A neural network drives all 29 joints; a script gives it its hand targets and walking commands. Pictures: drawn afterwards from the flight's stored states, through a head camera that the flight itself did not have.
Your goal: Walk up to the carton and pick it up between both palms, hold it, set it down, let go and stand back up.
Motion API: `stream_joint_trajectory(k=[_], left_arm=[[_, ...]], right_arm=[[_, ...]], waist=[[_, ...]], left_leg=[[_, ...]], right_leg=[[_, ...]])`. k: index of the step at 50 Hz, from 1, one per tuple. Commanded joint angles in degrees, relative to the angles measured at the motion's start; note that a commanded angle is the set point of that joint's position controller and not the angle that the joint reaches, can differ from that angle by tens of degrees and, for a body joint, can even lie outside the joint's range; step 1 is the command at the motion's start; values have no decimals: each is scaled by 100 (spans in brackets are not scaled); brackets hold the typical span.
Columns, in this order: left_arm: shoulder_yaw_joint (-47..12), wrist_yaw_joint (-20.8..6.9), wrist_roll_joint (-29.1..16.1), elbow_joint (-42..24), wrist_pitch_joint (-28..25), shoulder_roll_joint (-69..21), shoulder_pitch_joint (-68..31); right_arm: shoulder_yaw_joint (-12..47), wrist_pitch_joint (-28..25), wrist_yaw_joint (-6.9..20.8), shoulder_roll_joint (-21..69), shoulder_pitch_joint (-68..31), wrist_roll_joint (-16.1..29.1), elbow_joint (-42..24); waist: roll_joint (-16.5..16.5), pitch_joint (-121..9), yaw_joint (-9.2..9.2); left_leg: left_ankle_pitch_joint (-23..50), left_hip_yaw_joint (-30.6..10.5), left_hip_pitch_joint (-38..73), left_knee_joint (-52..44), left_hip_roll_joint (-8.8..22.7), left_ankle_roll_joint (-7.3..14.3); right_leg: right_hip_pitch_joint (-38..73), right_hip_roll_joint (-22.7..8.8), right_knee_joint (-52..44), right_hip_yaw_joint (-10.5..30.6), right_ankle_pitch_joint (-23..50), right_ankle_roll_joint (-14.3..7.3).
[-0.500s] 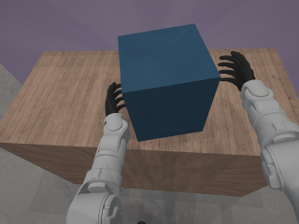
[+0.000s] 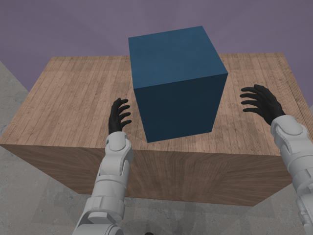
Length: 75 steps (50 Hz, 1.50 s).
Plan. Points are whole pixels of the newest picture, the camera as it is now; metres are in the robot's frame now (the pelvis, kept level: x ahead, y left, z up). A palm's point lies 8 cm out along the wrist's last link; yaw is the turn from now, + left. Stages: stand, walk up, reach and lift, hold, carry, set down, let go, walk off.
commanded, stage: set down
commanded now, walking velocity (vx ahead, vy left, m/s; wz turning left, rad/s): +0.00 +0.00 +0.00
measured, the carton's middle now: (172, 88) +0.53 +0.01 +0.04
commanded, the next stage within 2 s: none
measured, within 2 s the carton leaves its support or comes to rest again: neither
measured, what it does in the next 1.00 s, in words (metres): stands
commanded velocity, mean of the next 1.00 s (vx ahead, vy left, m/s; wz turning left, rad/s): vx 0.00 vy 0.00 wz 0.00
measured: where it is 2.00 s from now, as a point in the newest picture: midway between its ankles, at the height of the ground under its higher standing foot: outside the picture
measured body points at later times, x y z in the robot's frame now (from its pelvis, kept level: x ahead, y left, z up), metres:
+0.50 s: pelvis +0.00 -0.01 +0.00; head +0.07 +0.00 +0.45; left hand +0.33 +0.17 +0.06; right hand +0.39 -0.25 +0.04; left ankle +0.07 +0.14 -0.74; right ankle +0.02 -0.10 -0.74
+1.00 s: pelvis +0.00 -0.01 +0.00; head +0.05 +0.00 +0.45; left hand +0.27 +0.17 +0.06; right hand +0.32 -0.27 +0.03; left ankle +0.07 +0.14 -0.74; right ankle +0.02 -0.10 -0.74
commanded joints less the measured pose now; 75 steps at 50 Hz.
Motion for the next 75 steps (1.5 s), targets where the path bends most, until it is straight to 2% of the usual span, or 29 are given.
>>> stream_joint_trajectory(k=[1, 4, 5, 7, 9, 11, 12, 16, 23, 24, 25, 28, 29, 31, 33, 35, 40, 41, 47, 52, 53, 55, 57, 60, 62, 69, 72, 73, 75], left_arm=[[-796, 158, -627, -2175, -120, 526, -998], [-683, 173, -647, -2366, -102, 656, -969], [-872, 148, -698, -2226, 15, 600, -857], [-618, 192, -525, -2259, 44, 713, -1159], [-971, 174, -648, -2637, 171, 498, -280], [-865, 197, -512, -2739, 249, 545, -671], [-1097, 230, -538, -3213, 314, 479, -557], [-802, 187, -435, -2942, 441, 522, -418], [-1403, 64, -533, -4425, 411, 127, 1232], [-1222, 52, -470, -4530, 398, 228, 1474], [-1447, 11, -530, -4638, 412, 74, 1732], [-1247, 16, -655, -4642, 223, 267, 988], [-1345, 62, -580, -5014, 270, 193, 2006], [-1036, 23, -552, -5142, 172, 502, 1382], [-1487, -49, -555, -5310, 274, -1, 2959], [-1244, -78, -473, -5212, 292, 162, 2252], [-1696, -77, -557, -5368, 292, -114, 3326], [-1484, -60, -630, -5426, 256, 177, 2592], [-1834, 20, -573, -5348, 259, -84, 3098], [-1733, 99, -502, -5714, 261, 177, 3307], [-1884, 85, -504, -5756, 255, 82, 3937], [-1866, 136, -548, -5473, 280, 161, 2810], [-2153, 126, -609, -5784, 313, -22, 3485], [-1940, 273, -602, -5980, 276, 135, 3270], [-1954, 117, -501, -5460, 413, 95, 3796], [-1883, 47, -586, -5362, 414, 289, 3678], [-1913, -107, -494, -4748, 561, 302, 3837], [-1902, 88, -525, -5727, 405, 350, 3665], [-1742, -109, -556, -4843, 530, 400, 3958]], right_arm=[[-640, -122, 255, -1506, -1634, 671, -899], [-709, -122, 215, -1352, -1697, 678, -1540], [-758, -45, 258, -1469, -1529, 741, -1393], [-718, 76, 266, -1280, -1597, 643, -1449], [-935, 39, 321, -1528, -812, 665, -1390], [-1108, 56, 324, -1672, -1093, 497, -1261], [-1350, 35, 359, -1788, -955, 495, -1426], [-1135, -25, 419, -1685, -1058, 659, -1804], [-1413, -341, 500, -2036, 636, 757, -2311], [-1356, -362, 467, -1933, 824, 791, -2675], [-1595, -364, 462, -2049, 1057, 683, -2737], [-1562, -413, 461, -1904, 495, 747, -3054], [-1610, -483, 519, -2001, 1370, 882, -3116], [-1426, -513, 439, -1766, 824, 909, -3690], [-1471, -543, 513, -2108, 2326, 943, -3176], [-1428, -544, 450, -1997, 1674, 976, -3342], [-1513, -563, 597, -1968, 2746, 929, -3293], [-1466, -540, 566, -1975, 2065, 1015, -3561], [-1683, -537, 658, -2104, 2743, 940, -3244], [-1621, -532, 695, -1837, 3066, 973, -3602], [-1691, -555, 696, -1986, 3676, 902, -3456], [-1728, -500, 658, -1944, 2625, 807, -3684], [-1738, -488, 707, -1994, 3431, 806, -3519], [-1883, -555, 724, -2010, 3118, 899, -3993], [-1816, -426, 638, -1875, 3805, 824, -3657], [-1786, -279, 603, -1741, 3882, 767, -3932], [-1767, -149, 543, -1518, 4194, 591, -3499], [-1917, -294, 640, -1857, 3971, 747, -4112], [-1841, -152, 485, -1649, 4211, 626, -3877]], waist=[[-1519, -3749, 299], [-1511, -3768, 392], [-1628, -3341, 146], [-1520, -3209, 406], [-1507, -3221, -44], [-1133, -3250, 45], [-1102, -3308, -167], [-1302, -3076, 43], [-1114, -3175, -530], [-1189, -3223, -363], [-1381, -3046, -675], [-1408, -3279, -455], [-1227, -3174, -418], [-1578, -3506, -180], [-1547, -2949, -608], [-1409, -2931, -470], [-1424, -2345, -714], [-1520, -2515, -510], [-1421, -2190, -783], [-1391, -2250, -539], [-1535, -2098, -748], [-1375, -2219, -682], [-1237, -2099, -802], [-1301, -2477, -506], [-1507, -1908, -766], [-1462, -1911, -642], [-1387, -1614, -875], [-1352, -2016, -675], [-1442, -1738, -737]], left_leg=[[549, -48, 2512, -190, -19, 130], [460, -25, 2308, -146, -36, 190], [183, -71, 2322, -211, -6, 235], [-204, -76, 2122, -345, -10, 203], [108, -197, 2638, -309, 4, 244], [-156, -272, 2664, -404, 24, 154], [-272, -351, 2804, -395, 23, 158], [-186, -189, 2500, -308, -53, 231], [984, -360, 3358, -210, -95, 222], [1039, -251, 3262, -169, -134, 230], [868, -364, 3204, -178, -79, 225], [547, -212, 2788, -145, -188, 283], [907, -202, 3252, -201, -144, 259], [943, -2, 2780, -77, -247, 292], [1571, -241, 3478, -181, -109, 230], [1297, -197, 3184, -225, -190, 208], [1057, -273, 3412, -295, -162, 247], [773, -147, 3101, -233, -215, 263], [75, -319, 3209, -356, -117, 260], [-98, -192, 3004, -247, -195, 297], [68, -257, 3297, -267, -176, 315], [-495, -217, 2997, -286, -164, 261], [-432, -289, 3282, -212, -153, 265], [-285, -262, 3176, -235, -98, 258], [-479, -306, 3212, -318, -118, 269], [-511, -199, 3286, -294, -161, 264], [-895, -248, 3321, -366, -194, 270], [-408, -313, 3356, -261, -83, 223], [-508, -133, 3315, -275, -192, 286]], right_leg=[[1082, 341, -396, 160, 464, -101], [1162, 185, -368, 321, 379, -94], [1169, 227, -354, 282, 163, -82], [1170, 121, -467, 440, -438, -67], [1258, 134, -454, 325, 95, -154], [1001, 165, -458, 270, -96, -161], [931, 186, -435, 195, -160, -195], [1098, 67, -576, 406, -325, -173], [1226, 137, -486, 32, 1113, -228], [1415, 93, -463, 134, 1120, -205], [1350, 117, -432, 90, 1156, -226], [1316, -17, -497, 304, 683, -196], [1504, -39, -486, 239, 1117, -200], [1741, -65, -446, 407, 1229, -127], [1907, 30, -454, 170, 2050, -208], [1749, 10, -512, 201, 1708, -219], [1608, -24, -626, 185, 1400, -262], [1502, -76, -546, 307, 1069, -220], [1265, -149, -674, 402, 351, -246], [1239, -313, -718, 634, -58, -152], [1264, -250, -710, 554, 201, -180], [875, -294, -711, 564, -357, -219], [785, -315, -678, 471, -226, -237], [747, -254, -612, 474, -272, -206], [896, -309, -778, 588, -415, -176], [823, -294, -786, 507, -421, -170], [858, -423, -954, 607, -537, -160], [889, -298, -714, 425, -288, -170], [845, -360, -814, 506, -288, -92]])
